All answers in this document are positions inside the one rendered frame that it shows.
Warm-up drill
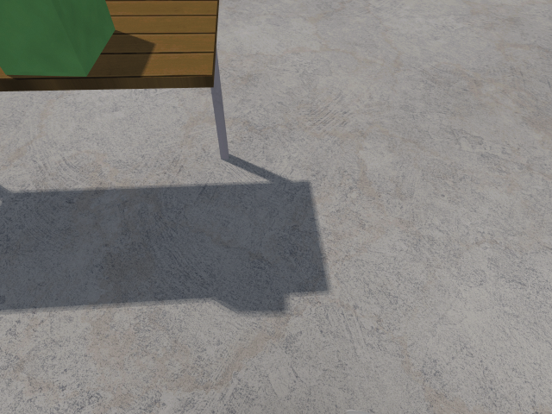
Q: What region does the table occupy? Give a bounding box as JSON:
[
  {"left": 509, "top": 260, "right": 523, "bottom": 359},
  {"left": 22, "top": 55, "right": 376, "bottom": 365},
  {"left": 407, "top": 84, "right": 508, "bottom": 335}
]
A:
[{"left": 0, "top": 0, "right": 229, "bottom": 159}]

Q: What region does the carton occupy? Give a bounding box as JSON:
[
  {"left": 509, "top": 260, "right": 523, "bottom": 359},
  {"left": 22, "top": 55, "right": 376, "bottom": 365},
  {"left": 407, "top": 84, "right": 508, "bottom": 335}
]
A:
[{"left": 0, "top": 0, "right": 115, "bottom": 77}]

